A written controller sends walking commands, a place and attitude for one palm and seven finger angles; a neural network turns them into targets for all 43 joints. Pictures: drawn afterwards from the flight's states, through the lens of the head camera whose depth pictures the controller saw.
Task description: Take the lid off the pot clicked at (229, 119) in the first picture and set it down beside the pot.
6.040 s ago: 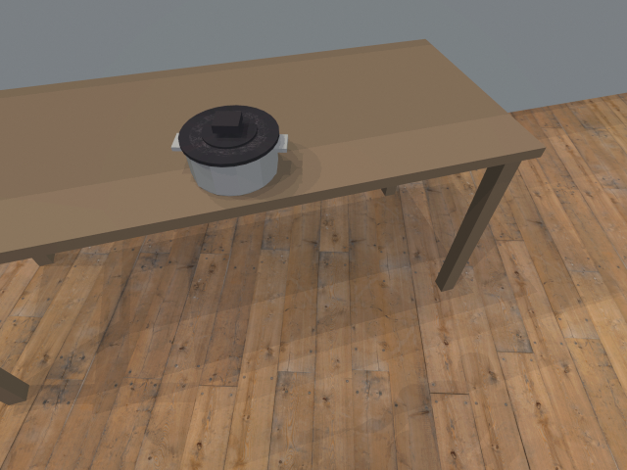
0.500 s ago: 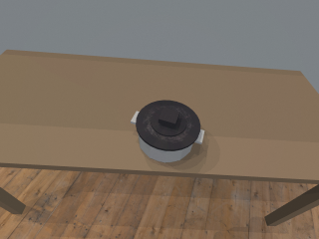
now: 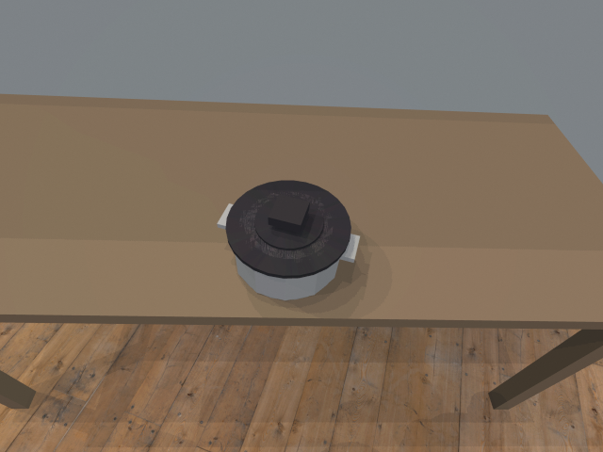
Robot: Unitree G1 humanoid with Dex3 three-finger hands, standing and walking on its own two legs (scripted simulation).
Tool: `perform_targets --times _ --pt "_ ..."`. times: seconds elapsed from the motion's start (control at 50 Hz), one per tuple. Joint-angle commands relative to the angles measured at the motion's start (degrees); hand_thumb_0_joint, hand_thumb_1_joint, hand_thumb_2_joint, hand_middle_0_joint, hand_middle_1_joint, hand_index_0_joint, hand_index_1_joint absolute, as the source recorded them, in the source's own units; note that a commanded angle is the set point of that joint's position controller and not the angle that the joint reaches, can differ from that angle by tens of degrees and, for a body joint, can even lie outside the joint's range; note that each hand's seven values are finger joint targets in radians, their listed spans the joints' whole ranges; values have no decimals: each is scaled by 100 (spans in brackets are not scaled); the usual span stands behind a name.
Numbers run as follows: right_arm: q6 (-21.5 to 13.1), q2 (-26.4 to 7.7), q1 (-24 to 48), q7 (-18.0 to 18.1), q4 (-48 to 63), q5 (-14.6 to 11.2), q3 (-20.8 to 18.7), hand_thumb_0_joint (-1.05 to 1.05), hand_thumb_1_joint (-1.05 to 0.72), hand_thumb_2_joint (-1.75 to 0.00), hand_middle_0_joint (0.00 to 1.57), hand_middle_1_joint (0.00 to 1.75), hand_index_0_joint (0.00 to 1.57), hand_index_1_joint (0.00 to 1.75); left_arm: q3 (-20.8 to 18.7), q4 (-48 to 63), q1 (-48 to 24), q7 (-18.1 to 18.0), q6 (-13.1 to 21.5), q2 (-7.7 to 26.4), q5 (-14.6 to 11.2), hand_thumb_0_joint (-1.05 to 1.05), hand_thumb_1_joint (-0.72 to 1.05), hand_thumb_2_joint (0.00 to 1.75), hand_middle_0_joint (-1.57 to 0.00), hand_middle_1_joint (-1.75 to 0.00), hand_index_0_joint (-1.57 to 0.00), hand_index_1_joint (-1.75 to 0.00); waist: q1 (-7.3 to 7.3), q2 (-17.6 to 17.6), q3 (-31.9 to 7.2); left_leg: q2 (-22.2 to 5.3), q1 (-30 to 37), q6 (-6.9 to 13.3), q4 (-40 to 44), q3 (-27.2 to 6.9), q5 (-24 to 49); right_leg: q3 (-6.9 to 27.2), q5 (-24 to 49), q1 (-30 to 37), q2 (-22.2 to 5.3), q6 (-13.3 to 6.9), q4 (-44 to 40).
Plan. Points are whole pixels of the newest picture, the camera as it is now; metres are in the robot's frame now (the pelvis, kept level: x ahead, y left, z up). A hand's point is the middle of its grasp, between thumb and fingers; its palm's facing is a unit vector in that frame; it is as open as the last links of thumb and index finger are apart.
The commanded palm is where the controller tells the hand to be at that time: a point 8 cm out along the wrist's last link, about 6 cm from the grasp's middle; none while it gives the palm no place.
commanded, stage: shuffle to correct the standing spot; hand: left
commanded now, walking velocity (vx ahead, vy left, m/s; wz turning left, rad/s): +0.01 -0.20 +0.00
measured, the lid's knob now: (289, 213) +0.47 +0.05 +0.03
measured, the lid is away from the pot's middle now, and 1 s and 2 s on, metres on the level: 0.00 0.00 0.00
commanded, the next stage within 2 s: come to a stop and stand still in 0.74 s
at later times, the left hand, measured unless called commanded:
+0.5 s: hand out of the picture -0.01 +0.10 -0.20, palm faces +0.06 -0.99 -0.11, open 7.4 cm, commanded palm none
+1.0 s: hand out of the picture +0.07 +0.08 -0.18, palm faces -0.01 -0.98 -0.20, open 7.4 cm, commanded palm none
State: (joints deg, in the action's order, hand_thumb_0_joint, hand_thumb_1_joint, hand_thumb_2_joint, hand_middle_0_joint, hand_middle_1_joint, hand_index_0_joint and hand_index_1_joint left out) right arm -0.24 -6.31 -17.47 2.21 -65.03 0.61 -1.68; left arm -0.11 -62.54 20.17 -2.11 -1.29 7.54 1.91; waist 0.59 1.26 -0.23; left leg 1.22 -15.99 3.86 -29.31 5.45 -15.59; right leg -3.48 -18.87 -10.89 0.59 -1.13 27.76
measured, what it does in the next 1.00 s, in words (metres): steps to the right: left foot, then right foot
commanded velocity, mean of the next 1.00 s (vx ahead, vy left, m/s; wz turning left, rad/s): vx -0.01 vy -0.13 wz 0.00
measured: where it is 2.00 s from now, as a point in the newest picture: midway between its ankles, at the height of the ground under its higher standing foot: outside the picture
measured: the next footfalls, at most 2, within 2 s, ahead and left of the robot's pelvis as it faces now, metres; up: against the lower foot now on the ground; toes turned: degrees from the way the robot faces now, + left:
left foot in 0.52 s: +0.04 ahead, +0.02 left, +0.00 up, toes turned +6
right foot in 0.94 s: +0.04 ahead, -0.27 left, +0.00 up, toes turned +2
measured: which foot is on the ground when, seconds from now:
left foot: down 0.00-0.28, up 0.30-0.50, down 0.52-1.00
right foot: down 0.00-0.52, up 0.54-0.92, down 0.94-1.00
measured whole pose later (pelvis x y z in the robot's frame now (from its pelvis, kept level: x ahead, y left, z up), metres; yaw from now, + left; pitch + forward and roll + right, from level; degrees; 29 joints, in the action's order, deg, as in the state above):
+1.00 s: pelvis +0.02 -0.11 -0.01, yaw +2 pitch +1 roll -2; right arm 1.5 -9.5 -13.1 1.2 -58.9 0.3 -2.2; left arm -0.2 -57.2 10.9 -1.6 -0.9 11.9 1.0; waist 1.8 0.8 4.3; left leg -4.5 -16.1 -1.1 -34.9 2.7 -19.4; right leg -2.0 -16.7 -11.9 -3.5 3.7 28.2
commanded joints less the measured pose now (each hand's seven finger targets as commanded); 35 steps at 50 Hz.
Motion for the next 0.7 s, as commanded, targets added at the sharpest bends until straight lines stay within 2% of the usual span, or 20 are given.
perform_targets --times 0.0,0.12,0.2,0.24,0.26,0.32,0.36,0.4,0.42,0.44,0.46,0.48,0.5,0.52,0.54,0.58,0.6,0.62,0.66,0.68 --pt "-68 -538 -340 55 180 14 -106 0 -90 -90 20 30 20 30 -27 175 650 -34 44 248 -46 0 90 90 -20 -30 -20 -30 15 0 228 -901 65 82 444 -947 602 457 1215 -140 -600 -151 -483" --pt "-8 -641 -302 101 232 14 -139 0 -90 -90 20 30 20 30 -101 355 637 -11 -4 345 -38 0 90 90 -20 -30 -20 -30 8 -173 325 -1026 11 82 173 -889 1039 426 1455 -146 -518 -111 -395" --pt "47 -544 -221 125 320 3 -138 0 -90 -90 20 30 20 30 -172 483 634 -14 -40 490 -24 0 90 90 -20 -30 -20 -30 -3 321 395 -706 -333 -88 -441 -427 590 813 1890 66 -769 -130 -678" --pt "79 -419 -202 140 347 -3 -136 0 -90 -90 20 30 20 30 -207 537 639 -13 -54 595 -22 0 90 90 -20 -30 -20 -30 -25 557 421 -453 -503 -193 -1003 -176 31 1052 2195 181 -1001 -306 -906" --pt "100 -415 -106 154 384 -6 -129 0 -90 -90 20 30 20 30 -221 566 687 -19 -61 623 -7 0 90 90 -20 -30 -20 -30 -58 615 477 -318 -734 -260 -1492 -109 -597 1196 2506 266 -1124 -424 -1026" --pt "100 -435 149 188 502 -28 -153 0 -90 -90 20 30 20 30 -257 650 659 -42 -41 643 70 0 90 90 -20 -30 -20 -30 -107 332 608 -286 -1338 -303 -2844 -184 -1514 1342 3749 456 -1373 -1072 -1005" --pt "80 -447 155 179 545 -39 -165 0 -90 -90 20 30 20 30 -277 747 545 -71 -11 673 69 0 90 90 -20 -30 -20 -30 -81 134 512 -313 -1384 -321 -2957 -202 -1614 1233 4314 599 -1374 -1321 -807" --pt "53 -408 116 154 589 -50 -157 0 -90 -90 20 30 20 30 -291 838 445 -80 15 761 89 0 90 90 -20 -30 -20 -30 -50 87 343 -300 -1100 -311 -2271 -131 -1567 1075 4774 683 -1309 -1397 -523" --pt "27 -398 -109 153 541 -59 -137 0 -90 -90 20 30 20 30 -287 886 293 -67 16 807 70 0 90 90 -20 -30 -20 -30 80 36 180 -282 -706 -280 -1553 -115 -1255 928 4956 632 -1211 -1311 -282" --pt "-2 -371 -375 145 434 -56 -139 0 -90 -90 20 30 20 30 -282 975 148 -29 9 860 16 0 90 90 -20 -30 -20 -30 183 37 152 -198 -213 -251 -808 4 -528 694 4911 460 -955 -1050 -26" --pt "-27 -444 -753 161 353 -38 -110 0 -90 -90 20 30 20 30 -286 1041 17 -9 14 848 -47 0 90 90 -20 -30 -20 -30 355 45 72 -316 453 -140 180 -153 455 533 4789 153 -762 -659 554" --pt "-69 -758 -1024 199 355 19 -151 0 -90 -90 20 30 20 30 -289 1115 80 17 32 721 -98 0 90 90 -20 -30 -20 -30 411 -454 -135 -1332 1341 368 787 -1425 2054 279 3474 -719 -338 -119 1637" --pt "-68 -1138 -1132 220 448 32 -189 0 -90 -90 20 30 20 30 -254 1162 180 16 31 532 -165 0 90 90 -20 -30 -20 -30 373 -1607 -247 -2775 1657 1324 1005 -3017 4395 114 -770 -1716 149 296 3288" --pt "-41 -1225 -971 260 545 30 -129 0 -90 -90 20 30 20 30 -290 1149 56 1 -52 795 -92 0 90 90 -20 -30 -20 -30 358 -1163 -207 -3034 1038 1666 1032 -3472 4627 860 -1464 -1632 193 198 4415" --pt "-78 -1264 -595 265 743 52 -114 0 -90 -90 20 30 20 30 -320 1209 -72 2 -86 834 -81 0 90 90 -20 -30 -20 -30 151 -1087 -156 -2932 658 1613 1038 -3405 4138 1107 -1274 -1709 94 119 4869" --pt "-143 -1013 296 202 909 87 -92 0 -90 -90 20 30 20 30 -310 1139 -175 76 -140 748 -15 0 90 90 -20 -30 -20 -30 -268 -350 543 -2301 13 1145 962 -2218 3311 934 -957 -2043 -66 176 5202" --pt "-167 -1012 401 161 955 99 -103 0 -90 -90 20 30 20 30 -291 1108 -86 108 -176 685 -12 0 90 90 -20 -30 -20 -30 -349 -353 494 -1986 -60 895 885 -1650 3085 819 -747 -1971 -82 232 5074" --pt "-163 -1030 352 122 949 109 -119 0 -90 -90 20 30 20 30 -275 1078 -48 129 -198 668 -16 0 90 90 -20 -30 -20 -30 -341 -463 345 -1714 5 711 815 -1269 2952 666 -595 -1867 -82 312 4781" --pt "-125 -1098 287 47 957 115 -163 0 -90 -90 20 30 20 30 -248 1096 -143 144 -210 632 -40 0 90 90 -20 -30 -20 -30 -265 -697 308 -1500 30 537 824 -920 2687 399 -540 -1714 -111 419 4023" --pt "-91 -1123 190 16 943 112 -194 0 -90 -90 20 30 20 30 -241 1119 -233 133 -208 621 -51 0 90 90 -20 -30 -20 -30 -178 -934 210 -1455 251 513 813 -934 2635 265 -549 -1730 -119 478 3627"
